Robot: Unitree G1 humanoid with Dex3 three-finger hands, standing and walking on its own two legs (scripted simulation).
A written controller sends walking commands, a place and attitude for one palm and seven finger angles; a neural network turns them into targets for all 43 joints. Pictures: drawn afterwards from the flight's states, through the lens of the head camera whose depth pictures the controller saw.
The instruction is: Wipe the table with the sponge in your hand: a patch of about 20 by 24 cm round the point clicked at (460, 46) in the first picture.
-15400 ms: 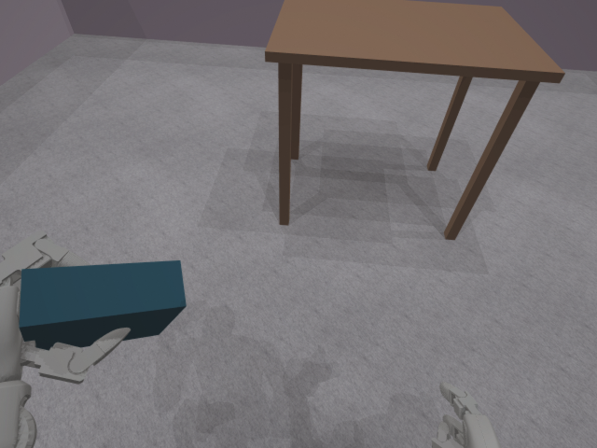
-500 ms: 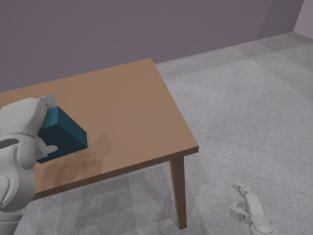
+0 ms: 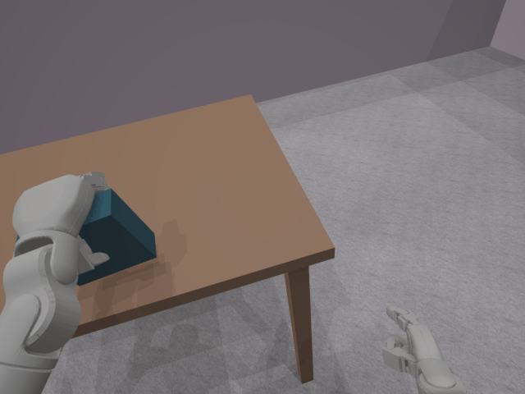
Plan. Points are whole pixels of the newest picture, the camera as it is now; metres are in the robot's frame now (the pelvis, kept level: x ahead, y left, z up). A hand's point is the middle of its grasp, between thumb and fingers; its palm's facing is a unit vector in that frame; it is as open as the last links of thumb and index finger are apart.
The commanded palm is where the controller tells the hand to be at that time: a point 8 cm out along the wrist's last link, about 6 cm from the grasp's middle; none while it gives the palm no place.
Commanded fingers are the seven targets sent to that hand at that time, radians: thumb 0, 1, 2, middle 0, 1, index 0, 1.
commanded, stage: move the sponge above the wiping area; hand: left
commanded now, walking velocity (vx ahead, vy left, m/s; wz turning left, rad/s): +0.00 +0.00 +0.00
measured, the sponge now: (102, 247) +0.27 +0.29 +0.12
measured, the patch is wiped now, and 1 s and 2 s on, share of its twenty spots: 0.00 0.00 0.00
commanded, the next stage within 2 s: lower the sponge onto the table in 1.74 s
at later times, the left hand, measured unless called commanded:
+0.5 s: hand (96, 232) +0.27 +0.29 +0.15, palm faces +0.03 -0.05 -1.00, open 9.2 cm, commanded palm +0.24 +0.29 +0.22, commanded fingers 0.00 0.10 1.30 -1.20 -1.60 -1.20 -1.60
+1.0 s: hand (95, 226) +0.28 +0.29 +0.16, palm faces +0.07 -0.04 -1.00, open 9.2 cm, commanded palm +0.24 +0.29 +0.22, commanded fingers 0.00 0.10 1.30 -1.20 -1.60 -1.20 -1.60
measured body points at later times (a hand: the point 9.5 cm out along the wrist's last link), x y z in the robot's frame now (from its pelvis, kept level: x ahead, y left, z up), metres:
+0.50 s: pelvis +0.01 -0.01 +0.00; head +0.00 -0.07 +0.44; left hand +0.27 +0.29 +0.20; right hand +0.25 -0.22 -0.10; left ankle +0.00 +0.11 -0.74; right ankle +0.02 -0.10 -0.74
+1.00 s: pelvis +0.01 +0.00 +0.00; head +0.00 -0.07 +0.44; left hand +0.27 +0.28 +0.21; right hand +0.25 -0.22 -0.10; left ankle +0.00 +0.11 -0.74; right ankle +0.02 -0.10 -0.74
